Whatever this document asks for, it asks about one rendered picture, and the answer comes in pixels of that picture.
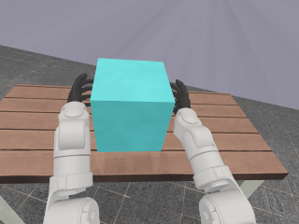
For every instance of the left robot hand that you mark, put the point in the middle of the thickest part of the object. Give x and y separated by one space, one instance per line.
76 90

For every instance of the table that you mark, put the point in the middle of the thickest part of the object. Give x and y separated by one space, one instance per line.
29 119

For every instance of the right robot hand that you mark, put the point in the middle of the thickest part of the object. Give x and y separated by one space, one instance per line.
181 95

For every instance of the right robot forearm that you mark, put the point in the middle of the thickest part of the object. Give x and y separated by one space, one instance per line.
210 173

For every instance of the left robot forearm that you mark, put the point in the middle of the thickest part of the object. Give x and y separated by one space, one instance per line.
71 152

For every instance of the robot right upper arm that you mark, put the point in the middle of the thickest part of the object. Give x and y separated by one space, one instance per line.
226 207

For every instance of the robot left upper arm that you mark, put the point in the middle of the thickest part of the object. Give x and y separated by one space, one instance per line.
84 210

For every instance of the carton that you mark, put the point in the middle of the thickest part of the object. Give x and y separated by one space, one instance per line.
132 103

